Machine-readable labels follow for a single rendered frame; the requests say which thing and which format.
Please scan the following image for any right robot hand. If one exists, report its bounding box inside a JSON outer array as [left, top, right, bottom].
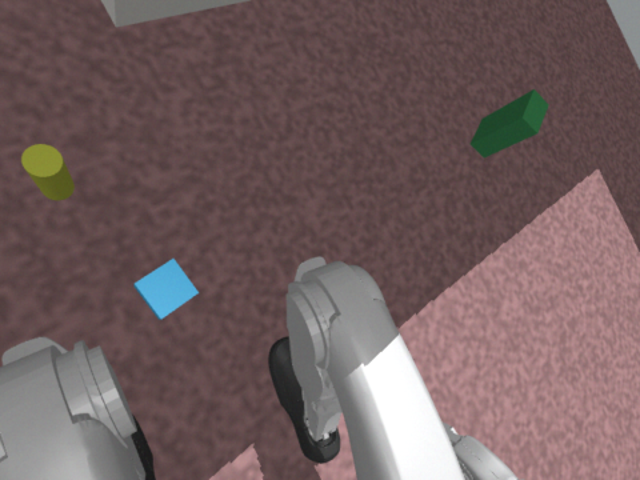
[[442, 422, 519, 480]]

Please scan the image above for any left robot foot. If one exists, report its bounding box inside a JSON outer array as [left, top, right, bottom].
[[131, 414, 156, 480]]

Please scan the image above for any right robot foot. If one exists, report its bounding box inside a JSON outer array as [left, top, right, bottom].
[[268, 337, 340, 463]]

